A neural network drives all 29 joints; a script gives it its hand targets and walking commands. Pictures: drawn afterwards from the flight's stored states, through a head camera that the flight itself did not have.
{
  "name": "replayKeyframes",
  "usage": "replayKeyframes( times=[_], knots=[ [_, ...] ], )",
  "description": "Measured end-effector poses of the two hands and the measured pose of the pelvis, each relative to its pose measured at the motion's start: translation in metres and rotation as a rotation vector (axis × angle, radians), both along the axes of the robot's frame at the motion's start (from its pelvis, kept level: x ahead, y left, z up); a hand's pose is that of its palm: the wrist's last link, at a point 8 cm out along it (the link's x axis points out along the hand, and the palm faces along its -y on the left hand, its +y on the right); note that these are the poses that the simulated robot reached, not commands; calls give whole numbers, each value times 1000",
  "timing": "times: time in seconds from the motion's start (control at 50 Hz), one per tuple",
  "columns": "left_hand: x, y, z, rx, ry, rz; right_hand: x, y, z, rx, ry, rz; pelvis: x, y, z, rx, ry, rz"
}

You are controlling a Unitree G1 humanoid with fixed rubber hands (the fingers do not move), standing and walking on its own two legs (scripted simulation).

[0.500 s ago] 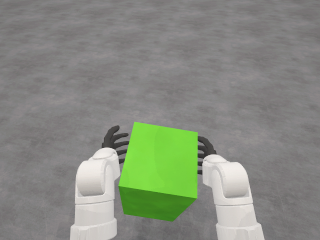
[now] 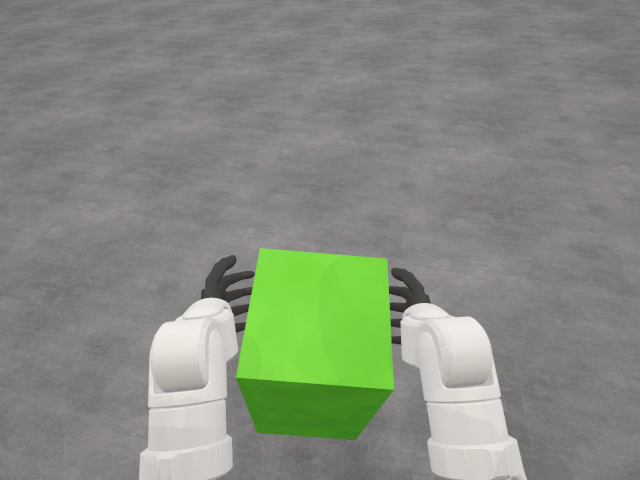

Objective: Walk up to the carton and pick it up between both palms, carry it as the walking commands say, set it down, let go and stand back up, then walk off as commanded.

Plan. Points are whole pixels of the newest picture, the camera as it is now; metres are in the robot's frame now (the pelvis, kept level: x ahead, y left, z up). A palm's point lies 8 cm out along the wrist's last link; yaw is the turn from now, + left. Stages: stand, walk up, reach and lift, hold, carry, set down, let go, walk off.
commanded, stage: carry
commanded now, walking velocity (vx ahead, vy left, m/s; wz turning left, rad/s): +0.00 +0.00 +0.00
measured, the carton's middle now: (314, 356) +0.29 +0.02 +0.01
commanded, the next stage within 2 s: none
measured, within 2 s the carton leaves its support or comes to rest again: neither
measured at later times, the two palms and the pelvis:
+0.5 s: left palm (293, 359) +0.25 +0.04 +0.08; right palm (506, 358) +0.24 -0.20 +0.07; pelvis -0.05 -0.09 -0.02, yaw +0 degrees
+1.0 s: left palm (266, 407) +0.20 +0.06 +0.08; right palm (495, 397) +0.20 -0.17 +0.07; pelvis -0.09 -0.07 -0.01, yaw +1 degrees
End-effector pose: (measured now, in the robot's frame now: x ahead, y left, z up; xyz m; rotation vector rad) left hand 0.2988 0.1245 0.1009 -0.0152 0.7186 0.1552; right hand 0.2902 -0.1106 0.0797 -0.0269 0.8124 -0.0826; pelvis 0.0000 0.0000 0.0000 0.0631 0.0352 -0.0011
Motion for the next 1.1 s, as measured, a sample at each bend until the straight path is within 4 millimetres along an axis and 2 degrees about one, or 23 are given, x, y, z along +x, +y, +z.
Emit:
replayKeyframes(
  times=[0.08,0.14,0.24,0.36,0.42,0.48,0.6,0.7,0.84,1.0,1.1],
  knots=[
    [-9,-17,-4,-18,-67,-2,-6,-17,2,-14,-68,-12,-9,-18,-17,-14,-11,14],
    [-20,-31,-16,4,-45,-3,-13,-32,-10,-10,-51,3,-12,-33,-26,-12,-29,10],
    [-37,-49,-29,15,60,-19,-32,-51,-26,14,42,5,-22,-50,-18,-25,-43,36],
    [-43,-61,-16,-8,45,3,-38,-62,-9,-23,29,15,-35,-66,-3,-29,-12,9],
    [-43,-72,-12,-31,-20,-2,-39,-73,0,-33,-35,-9,-43,-75,-11,-37,-9,6],
    [-48,-84,-15,-15,-42,-9,-42,-85,-5,-21,-57,-10,-45,-85,-21,-28,-20,-6],
    [-62,-102,-24,13,49,-41,-61,-103,-19,1,26,-23,-52,-96,-16,-46,-29,26],
    [-67,-99,-17,22,46,-19,-64,-99,-13,6,22,-12,-61,-98,-10,-50,-2,26],
    [-77,-83,-10,12,9,13,-68,-83,-7,11,-14,5,-74,-89,-9,-65,28,27],
    [-101,-62,-20,-16,15,9,-89,-63,-6,-33,-7,17,-91,-72,-12,-64,21,22],
    [-109,-52,-27,-24,30,0,-97,-53,-9,-48,11,13,-96,-60,-15,-64,10,19]
  ],
)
